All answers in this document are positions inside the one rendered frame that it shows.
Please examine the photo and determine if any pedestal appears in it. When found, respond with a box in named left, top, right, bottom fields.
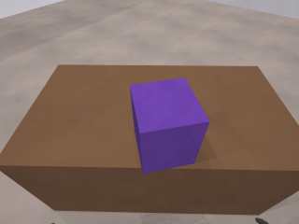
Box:
left=0, top=64, right=299, bottom=216

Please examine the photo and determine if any carton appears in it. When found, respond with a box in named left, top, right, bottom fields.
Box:
left=130, top=77, right=210, bottom=174

